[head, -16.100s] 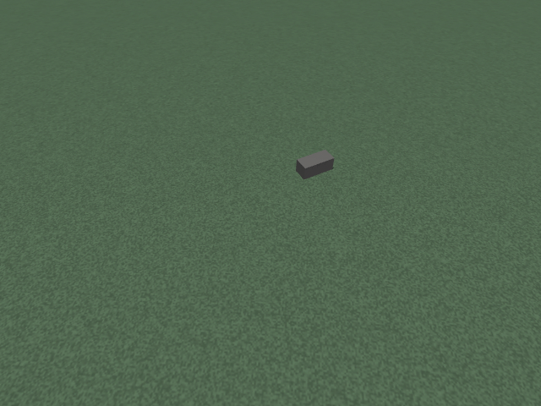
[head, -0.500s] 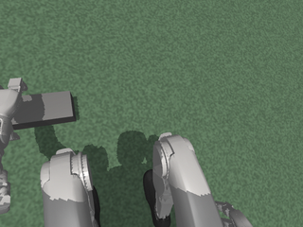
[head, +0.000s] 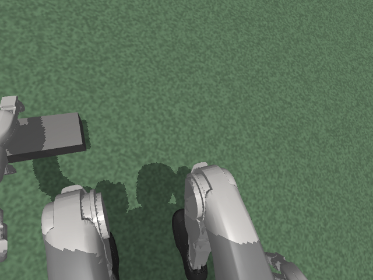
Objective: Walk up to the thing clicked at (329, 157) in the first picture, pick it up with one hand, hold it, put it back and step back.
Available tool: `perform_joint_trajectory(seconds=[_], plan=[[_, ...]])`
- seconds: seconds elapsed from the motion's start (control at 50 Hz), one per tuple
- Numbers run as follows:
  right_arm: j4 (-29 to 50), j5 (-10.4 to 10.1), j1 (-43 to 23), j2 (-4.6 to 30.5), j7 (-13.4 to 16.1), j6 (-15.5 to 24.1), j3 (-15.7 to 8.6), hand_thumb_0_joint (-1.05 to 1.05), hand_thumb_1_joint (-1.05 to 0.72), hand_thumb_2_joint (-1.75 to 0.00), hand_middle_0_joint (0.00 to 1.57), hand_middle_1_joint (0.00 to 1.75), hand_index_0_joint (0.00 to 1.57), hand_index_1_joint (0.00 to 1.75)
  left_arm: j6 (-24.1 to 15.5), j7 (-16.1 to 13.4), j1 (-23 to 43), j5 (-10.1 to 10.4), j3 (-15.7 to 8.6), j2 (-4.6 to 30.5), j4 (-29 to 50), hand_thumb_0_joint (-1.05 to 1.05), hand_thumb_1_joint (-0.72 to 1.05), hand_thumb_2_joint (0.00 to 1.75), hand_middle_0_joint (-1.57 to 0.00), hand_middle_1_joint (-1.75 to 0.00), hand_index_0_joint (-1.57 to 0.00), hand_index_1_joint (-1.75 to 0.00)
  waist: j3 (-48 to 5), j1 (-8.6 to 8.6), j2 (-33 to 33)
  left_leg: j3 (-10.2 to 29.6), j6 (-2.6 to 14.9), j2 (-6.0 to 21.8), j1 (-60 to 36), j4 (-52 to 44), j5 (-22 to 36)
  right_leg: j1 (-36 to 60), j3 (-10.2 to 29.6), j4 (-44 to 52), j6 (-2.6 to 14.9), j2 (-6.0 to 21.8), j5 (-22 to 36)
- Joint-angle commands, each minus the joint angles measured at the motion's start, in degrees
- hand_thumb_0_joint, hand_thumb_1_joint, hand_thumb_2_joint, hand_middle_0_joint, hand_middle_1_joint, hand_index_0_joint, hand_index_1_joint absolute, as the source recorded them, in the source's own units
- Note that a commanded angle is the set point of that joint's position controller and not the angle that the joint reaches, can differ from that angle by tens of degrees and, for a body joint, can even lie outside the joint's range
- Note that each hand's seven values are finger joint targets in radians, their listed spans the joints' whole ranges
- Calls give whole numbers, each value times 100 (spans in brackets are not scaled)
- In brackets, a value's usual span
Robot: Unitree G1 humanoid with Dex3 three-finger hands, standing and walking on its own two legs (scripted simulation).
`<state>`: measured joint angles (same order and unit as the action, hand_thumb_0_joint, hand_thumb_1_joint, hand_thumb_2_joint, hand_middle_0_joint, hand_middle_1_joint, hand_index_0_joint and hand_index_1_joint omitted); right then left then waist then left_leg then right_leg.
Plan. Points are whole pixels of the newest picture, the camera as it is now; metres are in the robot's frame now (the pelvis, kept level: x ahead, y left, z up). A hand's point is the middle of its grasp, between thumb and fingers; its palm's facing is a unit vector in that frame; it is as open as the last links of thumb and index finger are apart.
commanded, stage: rise first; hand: left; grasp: from above
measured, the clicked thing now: (42, 137) +0.47 +0.27 -0.29
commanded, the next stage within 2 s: approach in 1.00 s
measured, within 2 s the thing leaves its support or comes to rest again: neither
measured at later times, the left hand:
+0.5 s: hand (2, 143) +0.43 +0.31 -0.17, palm faces -0.45 -0.06 -0.89, open 14.2 cm
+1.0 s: hand (0, 145) +0.42 +0.31 -0.17, palm faces -0.45 -0.05 -0.89, open 14.2 cm
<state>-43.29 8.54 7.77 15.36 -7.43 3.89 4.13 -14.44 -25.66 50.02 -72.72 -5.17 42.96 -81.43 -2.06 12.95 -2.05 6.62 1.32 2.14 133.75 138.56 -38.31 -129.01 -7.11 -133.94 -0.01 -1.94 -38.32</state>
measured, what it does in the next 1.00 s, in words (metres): stands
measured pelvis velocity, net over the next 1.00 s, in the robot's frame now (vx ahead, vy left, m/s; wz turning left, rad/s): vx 0.00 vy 0.00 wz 0.01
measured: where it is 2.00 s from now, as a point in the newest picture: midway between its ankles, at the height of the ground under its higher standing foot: (152, 270)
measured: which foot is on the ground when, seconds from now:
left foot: down 0.00-1.00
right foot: down 0.00-1.00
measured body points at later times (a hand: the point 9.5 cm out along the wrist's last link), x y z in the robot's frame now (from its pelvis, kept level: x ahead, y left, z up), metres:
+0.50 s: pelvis +0.00 +0.00 +0.01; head +0.23 +0.07 +0.39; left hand +0.45 +0.31 -0.11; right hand +0.07 -0.27 -0.10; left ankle +0.08 +0.12 -0.29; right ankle +0.10 -0.11 -0.29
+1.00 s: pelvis +0.00 +0.00 +0.01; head +0.23 +0.08 +0.39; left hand +0.44 +0.31 -0.12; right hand +0.07 -0.27 -0.10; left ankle +0.08 +0.12 -0.29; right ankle +0.10 -0.11 -0.29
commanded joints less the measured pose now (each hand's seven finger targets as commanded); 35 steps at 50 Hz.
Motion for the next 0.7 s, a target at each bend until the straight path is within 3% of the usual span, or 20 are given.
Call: perform_joint_trajectory(seconds=[0.0,0.02,0.06,0.14,0.18,0.2,0.24,0.26,0.34,0.36,0.38,0.46,0.52,0.58,0.64,0.68], plan=[[72,-40,1083,1469,66,56,-481,0,-91,-90,20,30,20,30,30,-165,1585,107,-207,1418,811,0,-57,104,-6,-101,-5,-102,-3722,-67,1896,-217,7,-149,-3161,-1530,659,1517,-273,1293,253,-156,916],[83,-41,1076,1450,66,46,-468,0,-90,-90,20,30,20,30,13,-164,1650,107,-183,1445,968,0,-57,103,-6,-102,-6,-102,-3840,-106,1963,-265,12,-154,-3170,-1501,748,1618,-249,1315,258,-174,1002],[41,-32,1163,1423,51,49,-469,0,-91,-90,20,30,20,30,18,-123,1690,124,-137,1382,1019,0,-56,103,-7,-102,-6,-102,-3780,-30,1747,-313,46,-158,-3069,-1420,841,1735,-228,1385,235,-183,1128],[51,-58,1207,1423,54,34,-458,0,-91,-90,20,30,20,30,23,-58,1538,151,-239,1495,999,0,-57,104,-7,-102,-6,-103,-3915,-139,1770,-358,50,-180,-3104,-1429,962,1937,-188,1416,226,-169,1218],[45,-53,1184,1428,43,37,-475,0,-91,-90,20,30,20,30,5,-7,1605,206,-61,1205,929,0,-57,103,-6,-102,-6,-103,-3840,-8,1712,-332,57,-171,-3007,-1404,893,1851,-211,1443,216,-183,1178],[71,-62,1171,1434,40,29,-459,0,-91,-90,20,30,20,30,9,10,1553,221,-61,1165,896,0,-57,103,-6,-102,-6,-103,-3842,-35,1666,-297,51,-185,-3022,-1472,830,1820,-236,1431,230,-180,1097],[56,-65,1216,1447,45,34,-485,0,-91,-90,20,30,20,30,-27,24,1664,207,-121,1367,1088,0,-57,103,-7,-102,-6,-103,-3760,-49,1699,-292,45,-174,-3059,-1501,780,1798,-238,1459,231,-171,1053],[64,-78,1171,1451,53,24,-490,0,-91,-90,20,30,20,30,-35,29,1548,171,-177,1413,1011,0,-57,104,-7,-102,-6,-103,-3871,-151,1728,-289,37,-178,-3086,-1531,717,1777,-235,1448,243,-170,963],[78,-74,1123,1416,48,10,-470,0,-91,-90,20,30,20,30,-43,7,1587,169,-84,1239,878,0,-57,104,-6,-103,-6,-103,-3735,-59,1580,-339,65,-191,-2905,-1468,715,1809,-204,1507,224,-184,987],[81,-83,1094,1396,61,8,-466,0,-91,-90,20,30,20,30,-43,-5,1572,186,-103,1250,950,0,-58,104,-6,-102,-6,-103,-3796,-122,1602,-334,60,-193,-2969,-1502,716,1799,-201,1514,234,-195,975],[91,-84,1089,1425,71,5,-464,0,-91,-90,20,30,20,30,-64,-27,1663,165,-203,1466,1000,0,-58,104,-7,-102,-6,-103,-3818,-135,1705,-353,60,-198,-2957,-1498,685,1818,-188,1513,234,-176,935],[66,-68,1099,1409,57,26,-453,0,-91,-90,20,30,20,30,-38,-39,1659,107,-106,1320,797,0,-58,104,-7,-101,-6,-103,-3640,-33,1592,-360,71,-183,-2939,-1445,748,1766,-189,1498,222,-174,1024],[62,-69,1073,1396,75,19,-463,0,-91,-90,20,30,20,30,-23,-47,1547,128,-139,1308,900,0,-58,104,-7,-102,-6,-103,-3949,-170,1702,-367,49,-202,-3124,-1508,834,1872,-184,1503,235,-182,1071],[46,-60,1112,1408,52,37,-473,0,-91,-90,20,30,20,30,21,-16,1579,125,-37,1171,704,0,-57,103,-7,-102,-6,-103,-3723,-68,1602,-347,57,-206,-2949,-1535,704,1783,-208,1494,238,-171,966],[48,-67,1119,1423,73,45,-470,0,-91,-90,20,30,20,30,-7,1,1759,132,-79,1378,944,0,-58,104,-7,-102,-6,-103,-3801,-97,1713,-346,46,-201,-3077,-1531,658,1769,-195,1514,247,-169,912],[64,-54,1124,1409,53,57,-462,0,-91,-90,20,30,20,30,11,1,1619,141,-102,1325,863,0,-57,103,-7,-102,-6,-103,-3661,-86,1606,-350,58,-205,-2910,-1537,592,1784,-199,1521,237,-165,848]])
